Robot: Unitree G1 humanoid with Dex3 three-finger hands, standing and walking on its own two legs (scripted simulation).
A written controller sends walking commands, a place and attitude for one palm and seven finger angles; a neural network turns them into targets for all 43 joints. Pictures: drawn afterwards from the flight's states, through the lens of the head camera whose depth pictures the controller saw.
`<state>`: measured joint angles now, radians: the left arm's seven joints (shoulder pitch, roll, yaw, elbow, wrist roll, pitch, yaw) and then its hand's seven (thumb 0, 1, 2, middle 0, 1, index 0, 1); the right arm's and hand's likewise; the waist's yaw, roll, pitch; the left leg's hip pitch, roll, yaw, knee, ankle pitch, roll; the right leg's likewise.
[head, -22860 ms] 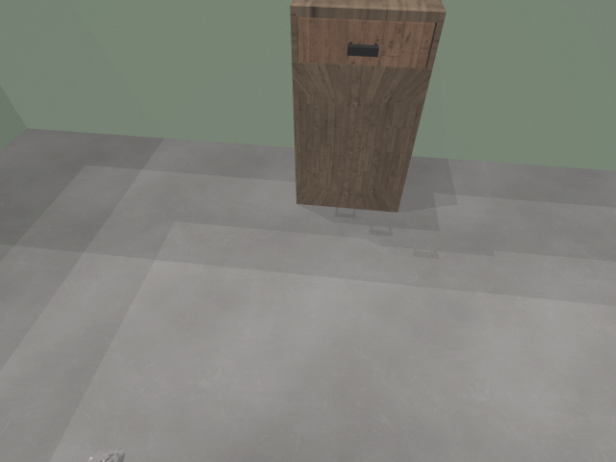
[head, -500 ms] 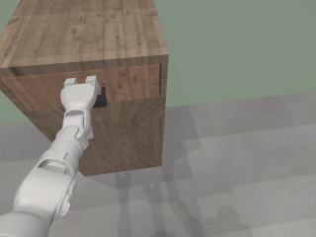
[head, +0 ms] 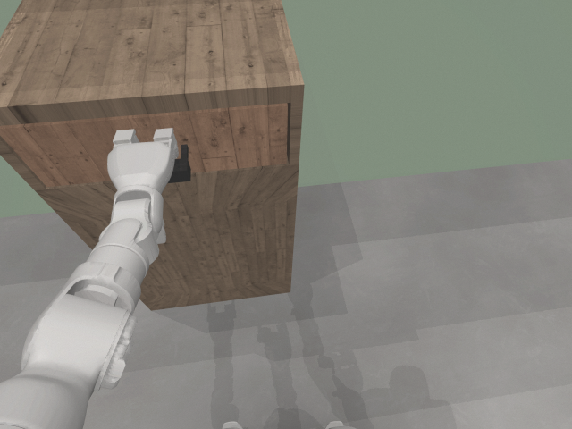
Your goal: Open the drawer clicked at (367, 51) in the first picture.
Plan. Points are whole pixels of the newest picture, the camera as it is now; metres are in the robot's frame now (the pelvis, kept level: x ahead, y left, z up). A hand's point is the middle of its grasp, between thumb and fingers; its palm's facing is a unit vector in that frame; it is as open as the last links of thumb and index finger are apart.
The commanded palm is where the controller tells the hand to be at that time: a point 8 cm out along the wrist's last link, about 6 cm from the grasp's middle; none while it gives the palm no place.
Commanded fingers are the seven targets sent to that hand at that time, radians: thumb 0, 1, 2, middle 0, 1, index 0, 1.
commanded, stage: lower the fingers behind the handle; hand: left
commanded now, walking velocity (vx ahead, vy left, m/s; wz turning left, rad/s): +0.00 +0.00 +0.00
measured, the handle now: (158, 162) +0.53 +0.19 +0.03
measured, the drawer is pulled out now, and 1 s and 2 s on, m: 0.00 0.00 0.00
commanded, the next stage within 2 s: lift the fingers back up to retry in 0.08 s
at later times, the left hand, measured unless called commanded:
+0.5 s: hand (147, 181) +0.48 +0.20 +0.04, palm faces -0.02 -0.04 -1.00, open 13.8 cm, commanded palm +0.45 +0.20 +0.11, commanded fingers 0.00 -0.50 0.30 -0.30 -1.20 -0.30 -1.20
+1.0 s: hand (134, 165) +0.47 +0.20 +0.09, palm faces -0.03 -0.04 -1.00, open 13.9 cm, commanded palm +0.45 +0.20 +0.15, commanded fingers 0.00 -0.50 0.30 -0.30 -1.20 -0.30 -1.20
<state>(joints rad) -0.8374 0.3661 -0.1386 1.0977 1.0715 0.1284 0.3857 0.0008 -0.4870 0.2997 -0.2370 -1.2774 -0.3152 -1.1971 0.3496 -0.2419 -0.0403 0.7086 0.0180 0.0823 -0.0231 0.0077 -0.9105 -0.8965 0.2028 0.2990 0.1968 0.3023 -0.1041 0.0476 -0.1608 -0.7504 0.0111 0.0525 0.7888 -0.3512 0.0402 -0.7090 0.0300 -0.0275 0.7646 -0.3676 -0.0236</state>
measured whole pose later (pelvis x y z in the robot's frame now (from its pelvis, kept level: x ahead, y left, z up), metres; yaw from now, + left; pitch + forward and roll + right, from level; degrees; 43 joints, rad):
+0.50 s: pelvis +0.01 +0.00 +0.01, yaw +0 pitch +16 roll -1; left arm -0.77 0.38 -0.07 1.02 1.06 0.09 0.34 0.00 -0.49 0.30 -0.30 -1.22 -0.32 -1.20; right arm 0.34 -0.24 -0.04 0.72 0.02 0.07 -0.04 0.01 -0.91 -0.90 0.20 0.30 0.20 0.30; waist -0.10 0.05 -0.14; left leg -0.66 0.01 0.06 0.72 -0.34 0.04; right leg -0.62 0.03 -0.02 0.69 -0.35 -0.02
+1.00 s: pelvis +0.03 +0.00 +0.02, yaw +0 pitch +12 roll +0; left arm -0.71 0.37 -0.14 0.85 1.02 0.11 0.20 0.00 -0.49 0.30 -0.32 -1.20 -0.31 -1.20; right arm 0.27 -0.25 -0.05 0.68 0.04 0.12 -0.03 0.01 -0.91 -0.90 0.20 0.30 0.20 0.30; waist -0.04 0.06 -0.13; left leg -0.50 -0.01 0.06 0.61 -0.32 0.04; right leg -0.46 0.02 -0.02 0.60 -0.34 -0.02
